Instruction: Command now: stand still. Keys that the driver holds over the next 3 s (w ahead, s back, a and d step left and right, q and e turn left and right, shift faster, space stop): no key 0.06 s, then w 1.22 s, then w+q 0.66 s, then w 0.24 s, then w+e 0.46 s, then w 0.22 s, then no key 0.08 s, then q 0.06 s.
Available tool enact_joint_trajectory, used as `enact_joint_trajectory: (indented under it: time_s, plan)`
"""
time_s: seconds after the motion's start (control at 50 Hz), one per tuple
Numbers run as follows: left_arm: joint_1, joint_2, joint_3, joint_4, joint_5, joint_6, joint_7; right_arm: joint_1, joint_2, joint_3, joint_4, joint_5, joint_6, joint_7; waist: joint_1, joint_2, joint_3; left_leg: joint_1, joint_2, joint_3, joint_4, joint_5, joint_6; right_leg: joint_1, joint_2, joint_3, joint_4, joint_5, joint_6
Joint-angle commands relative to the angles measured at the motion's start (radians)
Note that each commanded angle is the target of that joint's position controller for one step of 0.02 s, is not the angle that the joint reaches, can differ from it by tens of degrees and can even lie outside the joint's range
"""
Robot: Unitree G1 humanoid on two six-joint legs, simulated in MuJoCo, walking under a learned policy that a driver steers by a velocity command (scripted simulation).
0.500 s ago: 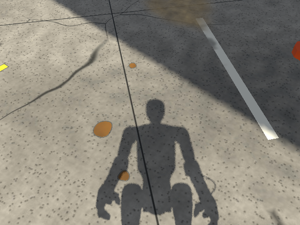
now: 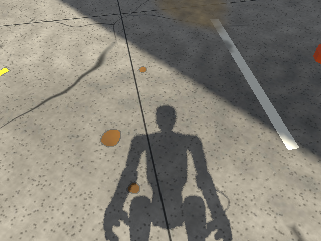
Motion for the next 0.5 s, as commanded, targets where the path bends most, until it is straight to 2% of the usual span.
enact_joint_trajectory:
  time_s: [0.02, 0.06, 0.08, 0.12, 0.14, 0.18, 0.2, 0.22, 0.26, 0.3, 0.32, 0.34, 0.36, 0.38, 0.4, 0.42, 0.44, 0.46, 0.5]
  plan:
    - [0.03, 0.094, 0.013, -0.021, 0.0, -0.006, 0.003, 0.081, -0.087, -0.014, -0.012, 0.0, -0.004, -0.002, 0.0, 0.007, 0.014, -0.098, 0.027, -0.026, -0.109, 0.096, 0.016, 0.064, -0.024, 0.018, -0.064, 0.128, -0.036]
    - [0.034, 0.093, 0.012, -0.021, 0.0, -0.006, 0.004, 0.085, -0.086, -0.014, -0.012, 0.001, -0.004, -0.002, 0.0, 0.007, 0.015, -0.098, 0.027, -0.026, -0.11, 0.098, 0.016, 0.064, -0.024, 0.018, -0.064, 0.13, -0.036]
    - [0.053, 0.08, 0.009, -0.01, 0.0, -0.005, 0.004, 0.106, -0.076, -0.013, -0.001, 0.001, -0.003, -0.003, -0.001, 0.012, -0.008, -0.089, 0.02, -0.02, -0.12, -0.003, 0.02, 0.074, -0.011, 0.003, -0.062, 0.032, -0.036]
    - [0.058, 0.093, 0.016, -0.011, -0.009, -0.007, 0.006, 0.106, -0.121, -0.029, -0.008, 0.013, 0.002, -0.009, -0.007, 0.053, 0.04, -0.121, 0.035, -0.065, -0.144, -0.323, 0.066, -0.01, 0.039, -0.047, 0.006, -0.286, -0.047]
    - [0.038, 0.095, 0.017, -0.025, -0.009, -0.015, 0.004, 0.115, -0.14, -0.035, -0.017, 0.018, 0.0, -0.011, -0.018, 0.075, 0.082, -0.135, 0.08, -0.132, -0.183, -0.455, 0.102, -0.085, 0.042, -0.055, 0.048, -0.361, -0.054]
    - [-0.012, 0.057, 0.009, -0.06, -0.012, -0.05, -0.011, 0.156, -0.206, -0.061, -0.02, 0.03, -0.017, -0.009, -0.041, 0.176, 0.126, -0.096, 0.266, -0.383, -0.31, -0.578, 0.204, -0.209, 0.027, -0.096, 0.236, -0.232, -0.054]
    - [-0.031, 0.061, 0.009, -0.073, -0.017, -0.066, -0.02, 0.144, -0.215, -0.068, -0.027, 0.029, -0.026, -0.008, -0.043, 0.18, 0.159, -0.104, 0.336, -0.466, -0.346, -0.553, 0.242, -0.255, -0.015, -0.07, 0.315, -0.197, -0.065]
    - [-0.038, 0.063, 0.012, -0.083, -0.022, -0.078, -0.027, 0.128, -0.203, -0.067, -0.039, 0.022, -0.035, -0.004, -0.033, 0.165, 0.171, -0.093, 0.356, -0.485, -0.349, -0.496, 0.251, -0.292, -0.042, -0.053, 0.356, -0.23, -0.078]
    - [-0.022, 0.068, 0.014, -0.091, -0.033, -0.099, -0.037, 0.081, -0.185, -0.065, -0.063, 0.031, -0.044, 0.007, -0.004, 0.143, 0.163, -0.07, 0.31, -0.381, -0.308, -0.347, 0.202, -0.247, -0.063, -0.055, 0.223, -0.261, -0.098]
    - [0.112, 0.069, 0.029, -0.029, -0.032, -0.107, -0.04, 0.04, -0.189, -0.066, -0.08, 0.042, -0.038, 0.014, 0.056, 0.113, 0.102, -0.187, 0.195, -0.211, -0.206, -0.226, 0.143, 0.072, 0.016, -0.143, 0.013, -0.077, -0.082]
    - [0.208, 0.084, 0.042, 0.007, -0.026, -0.103, -0.04, 0.03, -0.187, -0.064, -0.09, 0.04, -0.039, 0.016, 0.088, 0.087, 0.064, -0.248, 0.148, -0.154, -0.11, -0.121, 0.124, 0.209, 0.029, -0.129, -0.002, -0.031, -0.072]
    - [0.347, 0.142, 0.062, 0.031, -0.022, -0.104, -0.037, -0.01, -0.145, -0.05, -0.112, 0.032, -0.047, 0.021, 0.144, -0.072, 0.017, -0.358, 0.06, -0.039, 0.193, 0.012, 0.073, 0.346, -0.118, 0.107, -0.116, -0.117, -0.121]
    - [0.479, 0.268, 0.087, 0.037, -0.026, -0.109, -0.042, 0.0, -0.066, -0.031, -0.149, 0.031, -0.068, 0.019, 0.162, -0.335, -0.057, -0.57, -0.055, 0.038, 0.525, -0.16, 0.024, 0.489, -0.355, 0.569, -0.293, -0.225, -0.274]
    - [0.423, 0.195, 0.059, 0.03, -0.006, -0.125, -0.046, -0.032, -0.097, -0.039, -0.163, 0.048, -0.083, 0.021, 0.122, -0.214, -0.022, -0.665, -0.012, -0.086, 0.735, -0.23, 0.045, 0.431, -0.419, 0.71, -0.334, -0.328, -0.315]
    - [0.323, 0.145, 0.042, -0.005, -0.006, -0.137, -0.047, -0.056, -0.115, -0.043, -0.176, 0.062, -0.095, 0.03, 0.081, -0.126, 0.049, -0.736, 0.045, -0.116, 0.809, -0.138, 0.076, 0.383, -0.397, 0.604, -0.326, -0.332, -0.285]
    - [0.25, 0.122, 0.03, -0.033, -0.005, -0.14, -0.053, -0.059, -0.124, -0.045, -0.171, 0.056, -0.101, 0.035, 0.053, -0.078, 0.063, -0.735, 0.085, -0.102, 0.798, -0.037, 0.091, 0.344, -0.347, 0.473, -0.333, -0.261, -0.248]
    - [0.212, 0.114, 0.023, -0.049, -0.005, -0.138, -0.059, -0.069, -0.14, -0.055, -0.171, 0.042, -0.106, 0.036, 0.035, -0.052, 0.074, -0.717, 0.113, -0.092, 0.741, 0.041, 0.093, 0.31, -0.311, 0.372, -0.344, -0.142, -0.219]
    - [0.21, 0.089, 0.012, -0.052, -0.001, -0.132, -0.06, -0.076, -0.157, -0.066, -0.172, 0.032, -0.103, 0.039, 0.024, -0.055, 0.07, -0.669, 0.131, -0.077, 0.687, 0.089, 0.087, 0.284, -0.267, 0.273, -0.352, -0.024, -0.19]
    - [0.264, 0.085, 0.007, -0.043, 0.003, -0.119, -0.051, -0.084, -0.127, -0.065, -0.172, 0.029, -0.089, 0.05, 0.024, -0.074, 0.054, -0.628, 0.133, -0.036, 0.622, 0.135, 0.061, 0.269, -0.224, 0.161, -0.357, 0.154, -0.179]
